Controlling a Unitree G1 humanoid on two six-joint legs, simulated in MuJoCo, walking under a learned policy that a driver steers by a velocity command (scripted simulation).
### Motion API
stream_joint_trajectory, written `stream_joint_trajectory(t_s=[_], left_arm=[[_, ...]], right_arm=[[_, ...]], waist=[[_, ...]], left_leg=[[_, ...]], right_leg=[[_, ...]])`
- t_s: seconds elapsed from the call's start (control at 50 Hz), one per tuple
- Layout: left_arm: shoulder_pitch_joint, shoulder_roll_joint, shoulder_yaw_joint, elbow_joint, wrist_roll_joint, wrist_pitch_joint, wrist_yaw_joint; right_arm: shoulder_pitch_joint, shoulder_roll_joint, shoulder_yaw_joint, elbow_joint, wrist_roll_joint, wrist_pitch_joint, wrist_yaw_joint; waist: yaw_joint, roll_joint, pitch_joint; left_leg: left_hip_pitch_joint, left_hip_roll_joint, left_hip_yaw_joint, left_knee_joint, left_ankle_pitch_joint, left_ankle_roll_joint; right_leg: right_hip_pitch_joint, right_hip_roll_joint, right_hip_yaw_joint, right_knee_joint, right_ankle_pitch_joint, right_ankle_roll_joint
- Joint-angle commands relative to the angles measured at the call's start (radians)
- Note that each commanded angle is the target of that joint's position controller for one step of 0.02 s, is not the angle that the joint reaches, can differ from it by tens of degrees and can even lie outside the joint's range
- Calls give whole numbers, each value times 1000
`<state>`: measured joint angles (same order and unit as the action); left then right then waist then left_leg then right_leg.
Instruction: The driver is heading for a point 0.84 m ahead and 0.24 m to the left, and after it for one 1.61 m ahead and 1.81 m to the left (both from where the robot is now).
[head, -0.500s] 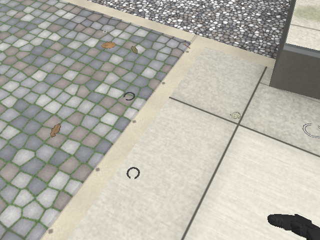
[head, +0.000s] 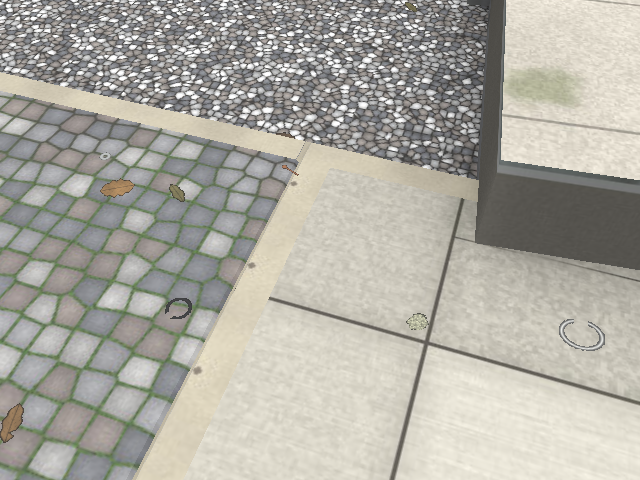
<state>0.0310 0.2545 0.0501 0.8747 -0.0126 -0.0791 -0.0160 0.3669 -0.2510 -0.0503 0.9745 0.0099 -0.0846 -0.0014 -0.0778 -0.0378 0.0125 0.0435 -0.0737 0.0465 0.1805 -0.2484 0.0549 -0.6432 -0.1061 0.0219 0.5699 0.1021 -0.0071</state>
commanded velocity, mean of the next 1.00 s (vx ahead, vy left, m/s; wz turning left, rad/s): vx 0.17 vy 0.00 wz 0.40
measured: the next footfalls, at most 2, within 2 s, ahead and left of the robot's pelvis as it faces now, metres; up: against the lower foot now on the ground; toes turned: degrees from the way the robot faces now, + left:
right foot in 0.12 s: +0.26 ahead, -0.14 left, +0.00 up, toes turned -2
left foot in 0.62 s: +0.33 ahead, +0.10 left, +0.00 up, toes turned +16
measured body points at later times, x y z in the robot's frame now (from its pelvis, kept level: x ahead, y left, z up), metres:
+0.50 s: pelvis +0.22 -0.05 +0.00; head +0.26 -0.04 +0.45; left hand +0.28 +0.24 -0.13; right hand +0.39 -0.29 -0.12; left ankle +0.31 +0.10 -0.70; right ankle +0.22 -0.14 -0.74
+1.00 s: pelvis +0.29 -0.02 +0.00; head +0.32 +0.01 +0.44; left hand +0.30 +0.30 -0.12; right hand +0.55 -0.22 -0.09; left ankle +0.29 +0.09 -0.74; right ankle +0.37 -0.15 -0.72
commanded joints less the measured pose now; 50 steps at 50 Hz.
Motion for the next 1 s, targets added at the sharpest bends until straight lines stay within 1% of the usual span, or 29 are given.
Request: stream_joint_trajectory(t_s=[0.02,0.06,0.08,0.1,0.12,0.14,0.16,0.18,0.2,0.22,0.26,0.3,0.34,0.4,0.52,0.56,0.58,0.6,0.62,0.64,0.66,0.68,0.7,0.72,0.74,0.78,0.84,0.92,1.0], left_arm=[[-156,66,3,-106,-6,-24,-21],[-114,96,12,-105,-9,-29,-29],[-44,123,24,-89,-8,-31,-28],[111,164,48,-41,-7,-31,-23],[295,230,70,0,16,-32,-13],[380,308,88,22,28,-23,-9],[376,212,58,14,25,-20,-8],[287,170,42,0,22,-20,-4],[199,137,30,-16,23,-23,-3],[140,107,23,-17,22,-26,-6],[86,81,17,-11,39,-30,-6],[62,109,23,-5,45,-31,4],[52,130,29,0,41,-22,24],[47,150,34,1,32,3,50],[79,191,50,7,6,57,62],[71,199,56,-1,-6,72,65],[61,196,56,-6,-13,79,68],[92,181,55,2,-12,83,68],[121,158,49,-12,15,79,63],[104,96,29,-61,51,71,52],[66,123,33,-58,34,63,38],[31,141,39,-68,0,62,33],[28,138,42,-57,-2,63,41],[17,156,49,-55,12,68,52],[20,163,53,-56,17,73,56],[44,139,50,-53,14,77,58],[33,117,41,-57,11,78,62],[23,125,41,-64,8,75,55],[54,142,46,-67,2,55,39]], right_arm=[[61,-167,-38,-9,5,11,-9],[43,-182,-44,-11,6,21,-12],[23,-192,-47,-17,6,26,-13],[6,-179,-41,-23,4,32,-12],[11,-144,-23,-45,-9,32,-13],[143,-15,15,-47,-12,13,-2],[118,-83,0,-22,5,-7,-4],[32,-159,-26,-48,35,-14,-7],[-14,-156,-27,-57,38,-11,-15],[-33,-142,-34,-56,26,2,-24],[10,-98,-39,-49,20,43,-29],[11,-73,-40,-72,15,71,-32],[-37,-72,-41,-114,8,80,-33],[-109,-69,-40,-155,3,82,-17],[-224,-94,-51,-243,1,98,20],[-220,-101,-56,-264,5,101,31],[-191,-103,-61,-263,5,99,34],[-131,-136,-76,-253,-1,93,28],[-61,-250,-111,-250,-6,89,7],[-55,-335,-121,-268,-28,91,-6],[-38,-264,-98,-276,-29,78,4],[-104,-242,-93,-291,-21,67,6],[-163,-220,-90,-299,-3,63,0],[-205,-195,-83,-309,9,69,-9],[-226,-187,-78,-316,6,75,-17],[-225,-197,-80,-324,-8,81,-25],[-208,-217,-87,-327,-3,86,-35],[-228,-222,-87,-339,-5,99,-40],[-242,-217,-82,-351,-3,110,-37]], waist=[[-5,86,86],[33,112,53],[76,133,4],[155,128,-89],[219,75,-232],[169,-176,-388],[198,-141,-432],[182,-103,-278],[143,-46,-192],[110,-11,-124],[53,-63,-89],[27,-66,-66],[25,-63,-53],[49,-55,-66],[85,-42,-41],[73,-50,-38],[50,-41,-49],[25,4,-85],[16,184,-145],[58,382,-199],[13,231,-316],[28,175,-246],[53,110,-186],[66,89,-149],[85,110,-140],[98,138,-148],[82,149,-154],[68,186,-136],[71,214,-126]], left_leg=[[30,322,-130,-5,302,137],[73,338,-130,63,465,118],[75,327,-116,144,648,106],[35,280,-77,317,770,81],[-166,222,-54,594,605,41],[-596,30,-21,1000,-5,-48],[-666,8,-198,1134,-364,-44],[-714,57,-206,1173,-330,-37],[-694,110,-170,1126,-264,-42],[-660,141,-150,1059,-216,-52],[-525,168,-131,998,-139,-59],[-523,162,-109,963,-85,-74],[-559,174,-101,849,-5,-84],[-534,180,-66,684,121,-84],[-547,157,-18,528,44,-50],[-528,139,3,464,-2,-23],[-470,116,23,383,44,-3],[-345,87,16,283,184,30],[-150,206,-188,249,636,99],[55,440,-557,259,960,322],[68,453,-588,232,846,362],[18,410,-490,216,747,318],[-43,350,-417,205,609,253],[-104,323,-388,187,514,215],[-172,296,-365,172,479,202],[-208,269,-350,162,470,198],[-214,255,-369,160,386,192],[-271,233,-425,146,192,174],[-257,223,-510,174,187,153]], right_leg=[[-50,21,-11,-61,-63,-23],[33,48,-29,-84,-146,-50],[146,81,-57,-90,-176,-70],[357,110,-81,-109,-155,-101],[687,-23,58,-57,-56,-163],[1083,-297,503,-98,-49,-329],[1062,-325,619,-183,70,-327],[917,-294,415,-180,209,-276],[768,-251,265,-192,328,-243],[642,-208,169,-226,346,-216],[472,-159,52,-288,337,-188],[409,-158,-19,-323,374,-213],[416,-159,-73,-344,353,-217],[452,-148,-141,-349,274,-207],[581,-209,-147,-265,181,-188],[611,-224,-142,-190,197,-161],[609,-207,-161,-118,219,-131],[574,-154,-196,14,219,-80],[411,-59,-243,265,-4,2],[68,132,-203,572,-774,82],[35,130,19,693,-833,67],[-15,105,40,712,-756,50],[-31,80,44,663,-670,45],[-24,64,47,605,-604,49],[33,66,45,570,-564,53],[85,93,36,493,-518,64],[119,110,46,345,-480,83],[194,127,57,215,-443,88],[262,142,62,63,-450,65]])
